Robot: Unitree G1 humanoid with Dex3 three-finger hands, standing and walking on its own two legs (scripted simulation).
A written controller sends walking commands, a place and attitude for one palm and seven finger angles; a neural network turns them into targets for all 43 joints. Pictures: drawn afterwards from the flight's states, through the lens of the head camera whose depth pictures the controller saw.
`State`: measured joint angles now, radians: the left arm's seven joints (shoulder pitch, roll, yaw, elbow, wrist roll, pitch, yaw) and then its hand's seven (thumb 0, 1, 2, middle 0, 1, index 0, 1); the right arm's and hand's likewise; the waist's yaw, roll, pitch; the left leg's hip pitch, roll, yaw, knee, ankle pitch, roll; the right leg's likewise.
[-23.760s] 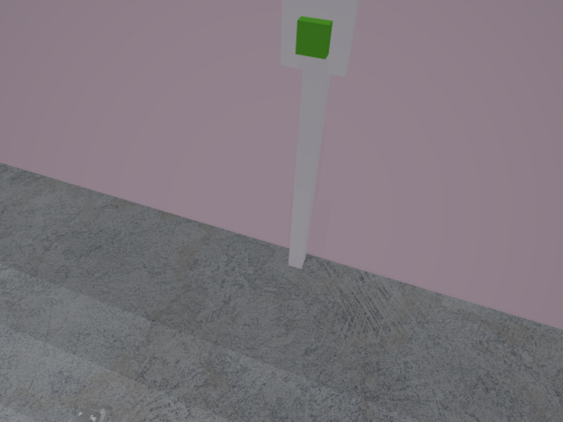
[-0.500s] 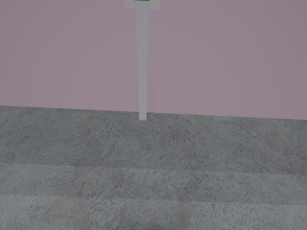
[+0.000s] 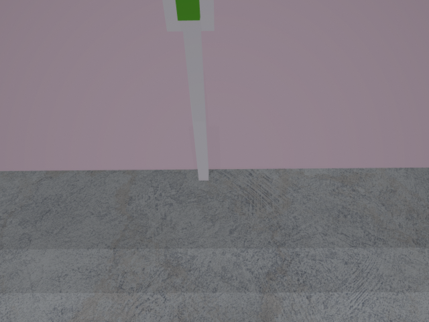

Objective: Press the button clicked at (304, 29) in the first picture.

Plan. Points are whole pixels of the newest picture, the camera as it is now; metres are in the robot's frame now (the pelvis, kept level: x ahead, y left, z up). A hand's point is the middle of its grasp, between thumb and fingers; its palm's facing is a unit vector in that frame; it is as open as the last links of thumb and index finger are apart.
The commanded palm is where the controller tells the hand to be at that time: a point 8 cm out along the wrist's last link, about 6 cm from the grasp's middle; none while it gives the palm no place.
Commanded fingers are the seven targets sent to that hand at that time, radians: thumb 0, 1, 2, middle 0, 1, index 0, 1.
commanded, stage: let the arm hang, fingers relaxed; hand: left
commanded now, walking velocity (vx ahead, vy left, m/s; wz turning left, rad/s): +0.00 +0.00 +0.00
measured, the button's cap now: (188, 6) +0.95 +0.12 +0.19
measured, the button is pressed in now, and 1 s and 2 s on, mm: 0 0 0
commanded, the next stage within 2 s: stand and wait in 0.20 s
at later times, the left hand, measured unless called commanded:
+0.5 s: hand out of the picture +0.11 +0.22 -0.15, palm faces -0.02 -0.94 -0.35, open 7.3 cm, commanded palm none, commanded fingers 0.00 0.90 0.90 -0.20 -0.30 -0.20 -0.30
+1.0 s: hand out of the picture +0.13 +0.21 -0.15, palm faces -0.04 -0.94 -0.34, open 7.3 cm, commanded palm none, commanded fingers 0.00 0.90 0.90 -0.20 -0.30 -0.20 -0.30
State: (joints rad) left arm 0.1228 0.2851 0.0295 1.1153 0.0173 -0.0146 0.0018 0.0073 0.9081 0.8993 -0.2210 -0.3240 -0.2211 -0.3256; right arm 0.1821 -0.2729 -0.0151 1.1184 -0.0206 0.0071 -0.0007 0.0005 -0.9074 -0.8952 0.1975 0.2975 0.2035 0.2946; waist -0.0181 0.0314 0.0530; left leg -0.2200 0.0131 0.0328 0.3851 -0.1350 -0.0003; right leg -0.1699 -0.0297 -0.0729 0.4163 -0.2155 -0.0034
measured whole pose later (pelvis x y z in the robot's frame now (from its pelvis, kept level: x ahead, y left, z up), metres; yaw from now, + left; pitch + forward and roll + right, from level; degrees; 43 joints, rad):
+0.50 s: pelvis +0.03 -0.02 +0.00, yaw +0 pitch -1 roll +0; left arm 0.09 0.31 0.02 1.14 0.02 -0.02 0.00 0.01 0.91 0.90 -0.21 -0.30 -0.21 -0.30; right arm 0.09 -0.33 -0.01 1.13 -0.02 0.00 0.00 0.00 -0.91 -0.90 0.20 0.30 0.20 0.29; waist -0.01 0.03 0.07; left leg -0.15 0.04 0.03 0.31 -0.14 -0.03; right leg -0.10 0.00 -0.08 0.33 -0.21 -0.03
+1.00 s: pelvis +0.04 -0.03 +0.00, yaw -1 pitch -1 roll +0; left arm 0.09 0.31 0.02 1.13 0.01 -0.03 0.00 0.01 0.91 0.90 -0.21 -0.30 -0.21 -0.30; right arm 0.10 -0.33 0.00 1.13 -0.01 0.01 -0.01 0.00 -0.91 -0.90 0.20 0.30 0.20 0.29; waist -0.02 0.03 0.06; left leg -0.12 0.07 0.03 0.30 -0.15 -0.05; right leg -0.06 0.03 -0.07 0.30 -0.22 -0.05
